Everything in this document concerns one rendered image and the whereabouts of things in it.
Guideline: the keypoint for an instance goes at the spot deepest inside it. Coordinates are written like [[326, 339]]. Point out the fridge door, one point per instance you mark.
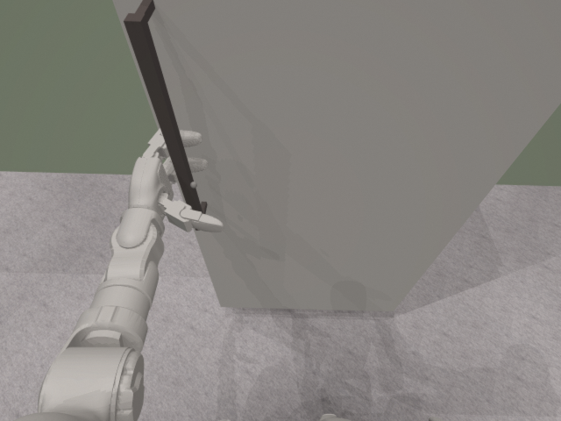
[[348, 140]]

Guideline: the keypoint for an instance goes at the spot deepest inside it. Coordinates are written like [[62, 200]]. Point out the handle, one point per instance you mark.
[[137, 27]]

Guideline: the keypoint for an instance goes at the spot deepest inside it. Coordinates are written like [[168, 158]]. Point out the left robot forearm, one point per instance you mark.
[[118, 313]]

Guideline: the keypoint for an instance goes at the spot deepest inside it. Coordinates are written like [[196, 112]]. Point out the left robot hand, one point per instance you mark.
[[150, 178]]

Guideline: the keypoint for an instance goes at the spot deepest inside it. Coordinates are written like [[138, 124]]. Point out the left robot upper arm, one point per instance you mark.
[[93, 384]]

